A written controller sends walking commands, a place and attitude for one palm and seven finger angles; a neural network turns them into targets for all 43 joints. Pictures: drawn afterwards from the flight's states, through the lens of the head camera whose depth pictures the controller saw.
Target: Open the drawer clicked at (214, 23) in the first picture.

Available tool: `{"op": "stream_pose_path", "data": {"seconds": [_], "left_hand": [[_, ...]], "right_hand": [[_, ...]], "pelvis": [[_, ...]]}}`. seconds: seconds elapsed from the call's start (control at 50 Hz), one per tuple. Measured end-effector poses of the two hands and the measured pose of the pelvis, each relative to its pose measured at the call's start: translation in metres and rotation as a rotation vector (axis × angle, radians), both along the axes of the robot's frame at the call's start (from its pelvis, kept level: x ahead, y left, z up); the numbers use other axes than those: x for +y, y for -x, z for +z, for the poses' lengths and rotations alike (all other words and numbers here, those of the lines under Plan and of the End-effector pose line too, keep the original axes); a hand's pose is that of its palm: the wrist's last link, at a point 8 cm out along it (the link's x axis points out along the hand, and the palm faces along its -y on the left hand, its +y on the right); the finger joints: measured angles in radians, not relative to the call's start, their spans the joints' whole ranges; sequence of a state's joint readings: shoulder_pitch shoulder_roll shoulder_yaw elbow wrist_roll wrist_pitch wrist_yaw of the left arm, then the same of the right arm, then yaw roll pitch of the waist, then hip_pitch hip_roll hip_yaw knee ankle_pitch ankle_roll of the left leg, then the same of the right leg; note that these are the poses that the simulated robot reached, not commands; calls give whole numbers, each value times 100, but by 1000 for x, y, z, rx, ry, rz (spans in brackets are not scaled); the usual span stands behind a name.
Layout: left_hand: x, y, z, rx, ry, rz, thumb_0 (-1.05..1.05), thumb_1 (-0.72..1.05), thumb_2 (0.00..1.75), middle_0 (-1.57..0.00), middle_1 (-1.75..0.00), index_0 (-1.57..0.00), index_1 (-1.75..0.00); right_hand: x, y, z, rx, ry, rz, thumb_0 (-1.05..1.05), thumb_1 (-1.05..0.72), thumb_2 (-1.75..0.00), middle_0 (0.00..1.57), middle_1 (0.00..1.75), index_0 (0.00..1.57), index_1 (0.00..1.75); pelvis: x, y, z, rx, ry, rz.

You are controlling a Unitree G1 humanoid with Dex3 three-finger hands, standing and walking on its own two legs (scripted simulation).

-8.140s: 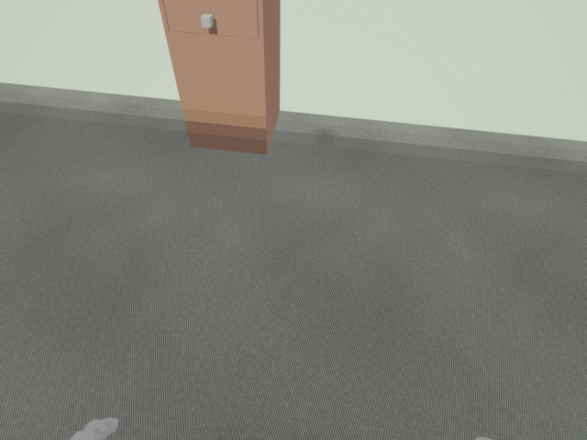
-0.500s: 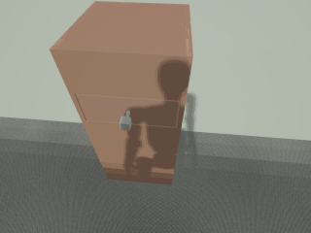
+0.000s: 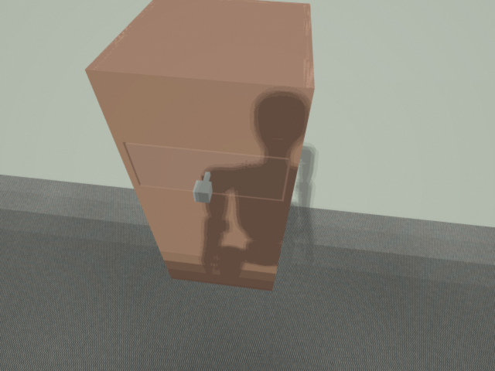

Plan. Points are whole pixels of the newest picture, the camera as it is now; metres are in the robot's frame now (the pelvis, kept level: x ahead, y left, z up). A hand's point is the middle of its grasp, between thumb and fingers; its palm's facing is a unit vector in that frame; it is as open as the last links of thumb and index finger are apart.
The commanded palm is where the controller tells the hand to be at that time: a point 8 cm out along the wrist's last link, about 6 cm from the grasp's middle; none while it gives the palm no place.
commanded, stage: come to a stop and stand still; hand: left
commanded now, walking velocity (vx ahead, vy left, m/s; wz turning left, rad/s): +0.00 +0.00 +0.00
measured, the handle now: (204, 185) +0.53 +0.13 -0.08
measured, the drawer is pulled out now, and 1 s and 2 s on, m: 0.00 0.00 0.00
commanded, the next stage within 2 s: look again from close up in 0.96 s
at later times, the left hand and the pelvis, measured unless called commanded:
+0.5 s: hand out of the picture +0.02 +0.25 -0.17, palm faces +0.01 -0.98 -0.21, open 7.4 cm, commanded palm none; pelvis -0.02 +0.07 +0.00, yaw -1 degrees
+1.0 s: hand out of the picture -0.06 +0.25 -0.18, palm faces +0.00 -0.99 -0.16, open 7.4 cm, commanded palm none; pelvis -0.03 +0.10 +0.00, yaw -2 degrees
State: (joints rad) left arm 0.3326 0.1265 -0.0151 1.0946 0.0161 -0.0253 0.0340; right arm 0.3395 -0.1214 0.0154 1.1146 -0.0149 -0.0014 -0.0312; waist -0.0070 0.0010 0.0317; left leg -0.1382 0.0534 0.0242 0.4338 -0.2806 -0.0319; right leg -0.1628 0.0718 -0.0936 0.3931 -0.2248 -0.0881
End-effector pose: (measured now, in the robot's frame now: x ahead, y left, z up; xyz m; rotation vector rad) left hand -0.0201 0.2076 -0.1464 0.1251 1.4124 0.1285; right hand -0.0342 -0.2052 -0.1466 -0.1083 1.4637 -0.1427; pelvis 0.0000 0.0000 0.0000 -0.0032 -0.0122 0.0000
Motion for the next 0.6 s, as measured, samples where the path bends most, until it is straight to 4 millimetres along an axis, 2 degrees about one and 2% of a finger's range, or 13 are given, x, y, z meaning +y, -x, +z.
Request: {"op": "stream_pose_path", "data": {"seconds": [0.08, 0.18, 0.28, 0.36, 0.46, 0.6], "left_hand": [[18, -6, 2, -31, -30, -2, 1, 91, 90, -20, -30, -20, -30], [49, -23, 4, -106, -72, 1, 1, 91, 90, -20, -30, -20, -30], [74, -42, 5, -167, -84, -13, 0, 91, 90, -20, -29, -20, -30], [86, -48, 6, -192, -78, -24, 0, 91, 90, -20, -29, -20, -30], [92, -41, 4, -177, -57, -32, 0, 91, 90, -20, -29, -20, -30], [94, -11, -3, -102, -19, -26, 0, 91, 90, -20, -29, -20, -30]], "right_hand": [[-6, -9, -3, -51, 37, 2, 0, -91, -90, 20, 30, 20, 30], [-6, -28, -2, -119, 69, 15, 0, -91, -90, 20, 30, 20, 30], [6, -43, 6, -186, 86, 39, 0, -91, -90, 20, 30, 20, 30], [20, -48, 9, -210, 84, 56, 0, -91, -90, 20, 30, 20, 30], [40, -45, 9, -209, 66, 61, 0, -91, -90, 20, 30, 20, 30], [58, -25, 8, -164, 61, 43, 0, -92, -90, 20, 30, 20, 30]], "pelvis": [[10, 3, -4, 1, 9, 9], [26, 3, -5, -14, 15, 15], [40, 7, -4, -26, 10, 3], [52, 12, -3, -31, 11, -3], [65, 17, -2, -35, 10, -10], [81, 23, -2, -40, 9, -17]]}}
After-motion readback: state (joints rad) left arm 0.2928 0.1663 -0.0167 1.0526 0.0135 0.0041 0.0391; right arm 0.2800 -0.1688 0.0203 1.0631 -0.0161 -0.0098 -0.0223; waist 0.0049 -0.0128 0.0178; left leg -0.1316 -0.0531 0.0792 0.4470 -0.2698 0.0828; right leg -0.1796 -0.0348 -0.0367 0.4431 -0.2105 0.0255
